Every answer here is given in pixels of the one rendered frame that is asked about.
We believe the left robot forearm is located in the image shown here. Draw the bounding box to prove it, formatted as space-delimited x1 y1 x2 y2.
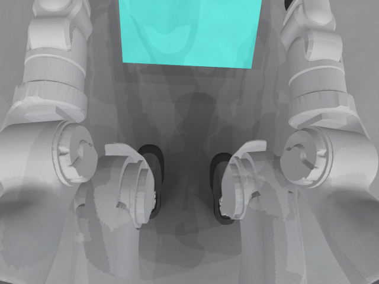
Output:
0 0 92 132

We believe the robot left thigh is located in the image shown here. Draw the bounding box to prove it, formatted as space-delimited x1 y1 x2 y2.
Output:
70 155 153 284

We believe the carton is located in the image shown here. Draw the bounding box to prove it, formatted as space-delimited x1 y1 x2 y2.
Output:
119 0 262 69

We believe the left robot upper arm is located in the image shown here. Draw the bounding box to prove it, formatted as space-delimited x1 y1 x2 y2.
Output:
0 120 98 284

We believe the right robot forearm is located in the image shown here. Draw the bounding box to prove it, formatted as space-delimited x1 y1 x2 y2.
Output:
280 0 371 140

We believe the right robot shin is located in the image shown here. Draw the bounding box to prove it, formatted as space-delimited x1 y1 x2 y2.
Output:
219 140 298 220

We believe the right robot upper arm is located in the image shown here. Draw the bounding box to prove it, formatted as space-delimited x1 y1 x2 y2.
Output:
280 125 379 284

